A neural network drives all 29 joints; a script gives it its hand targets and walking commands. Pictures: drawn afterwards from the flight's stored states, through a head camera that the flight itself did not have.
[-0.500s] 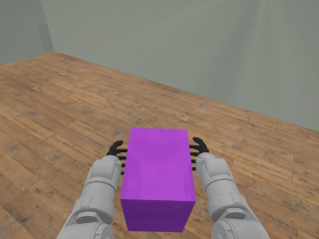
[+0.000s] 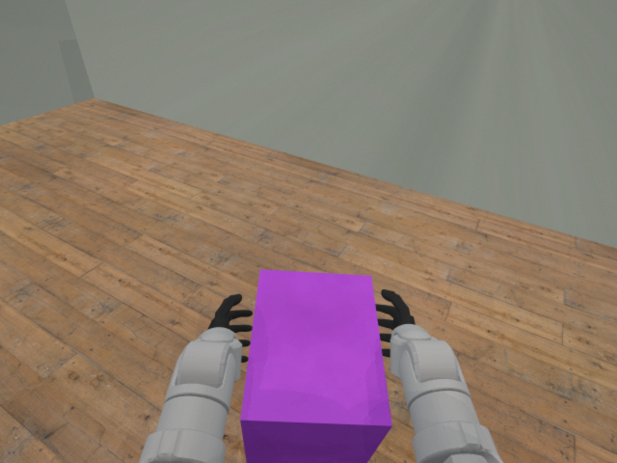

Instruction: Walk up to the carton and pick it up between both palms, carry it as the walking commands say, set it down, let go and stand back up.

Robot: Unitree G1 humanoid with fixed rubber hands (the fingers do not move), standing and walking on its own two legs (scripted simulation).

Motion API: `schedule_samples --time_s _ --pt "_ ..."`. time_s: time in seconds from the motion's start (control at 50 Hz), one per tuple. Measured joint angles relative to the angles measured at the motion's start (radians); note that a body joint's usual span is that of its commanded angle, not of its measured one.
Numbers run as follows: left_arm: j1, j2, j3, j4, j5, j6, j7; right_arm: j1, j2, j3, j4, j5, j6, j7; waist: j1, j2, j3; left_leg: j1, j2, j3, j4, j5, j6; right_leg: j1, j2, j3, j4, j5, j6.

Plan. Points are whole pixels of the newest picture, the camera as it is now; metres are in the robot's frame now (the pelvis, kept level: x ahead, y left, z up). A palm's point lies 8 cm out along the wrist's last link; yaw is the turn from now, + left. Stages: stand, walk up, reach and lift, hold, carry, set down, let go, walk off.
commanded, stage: reach and lift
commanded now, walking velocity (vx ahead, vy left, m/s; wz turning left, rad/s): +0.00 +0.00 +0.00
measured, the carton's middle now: (309, 376) +0.28 -0.02 -0.03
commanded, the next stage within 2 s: hold in 0.74 s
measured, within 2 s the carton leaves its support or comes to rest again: neither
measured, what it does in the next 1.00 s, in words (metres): stands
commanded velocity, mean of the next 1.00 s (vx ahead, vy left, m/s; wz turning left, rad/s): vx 0.00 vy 0.00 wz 0.00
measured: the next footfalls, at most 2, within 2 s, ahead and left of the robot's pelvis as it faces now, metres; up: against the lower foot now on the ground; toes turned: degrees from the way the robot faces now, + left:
none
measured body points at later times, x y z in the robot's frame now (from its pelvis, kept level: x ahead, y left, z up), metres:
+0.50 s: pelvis -0.01 -0.02 -0.01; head -0.08 -0.02 +0.44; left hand +0.30 +0.10 +0.03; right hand +0.31 -0.15 +0.04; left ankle +0.03 +0.10 -0.73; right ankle +0.05 -0.15 -0.73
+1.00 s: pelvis -0.01 -0.02 +0.00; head -0.09 -0.02 +0.44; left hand +0.29 +0.10 +0.04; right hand +0.29 -0.16 +0.04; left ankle +0.03 +0.10 -0.73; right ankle +0.05 -0.15 -0.73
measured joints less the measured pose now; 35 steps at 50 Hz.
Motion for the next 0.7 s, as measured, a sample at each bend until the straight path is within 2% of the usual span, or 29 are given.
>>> schedule_samples --time_s 0.14,0.24,0.32,0.38,0.5,0.58,0.7 --pt "-0.100 -0.004 0.063 0.095 0.030 -0.018 -0.012 -0.100 -0.013 -0.037 0.088 -0.028 -0.003 0.009 0.015 -0.006 0.041 -0.009 0.001 0.015 0.019 0.005 -0.005 -0.022 0.005 0.011 0.040 0.000 -0.001" --pt "-0.127 0.017 0.052 0.111 0.015 -0.017 -0.007 -0.152 -0.028 -0.029 0.136 -0.024 -0.009 0.008 0.017 -0.006 0.043 -0.044 0.002 0.018 0.041 0.002 -0.011 -0.062 0.008 0.009 0.071 -0.004 -0.004" --pt "-0.107 0.022 0.044 0.098 0.007 -0.005 -0.008 -0.137 -0.023 -0.017 0.135 -0.021 -0.004 0.002 0.015 0.001 0.012 -0.048 0.005 0.009 0.035 0.003 -0.016 -0.065 0.008 -0.001 0.064 -0.005 -0.009" --pt "-0.092 0.013 0.067 0.114 0.022 -0.010 -0.023 -0.113 -0.017 -0.009 0.129 -0.019 0.010 -0.008 0.026 0.001 -0.009 -0.034 0.007 0.008 0.022 0.004 -0.019 -0.054 0.009 -0.002 0.058 -0.007 -0.014" --pt "-0.070 0.020 0.072 0.115 0.031 0.002 -0.040 -0.126 0.001 -0.019 0.160 -0.047 0.023 -0.009 0.031 -0.008 -0.005 -0.014 0.011 0.000 0.030 -0.006 -0.027 -0.035 0.013 -0.013 0.071 -0.019 -0.024" --pt "-0.052 0.031 0.041 0.081 0.016 0.005 -0.037 -0.099 0.006 0.000 0.122 -0.038 0.020 -0.015 0.027 -0.011 -0.011 -0.015 0.014 -0.010 0.033 -0.008 -0.032 -0.033 0.015 -0.024 0.070 -0.021 -0.029" --pt "-0.053 0.018 0.062 0.073 0.032 0.004 -0.041 -0.080 0.015 -0.011 0.098 -0.038 0.016 -0.016 0.025 -0.013 -0.004 -0.004 0.019 -0.012 0.022 -0.005 -0.035 -0.021 0.018 -0.027 0.059 -0.016 -0.033"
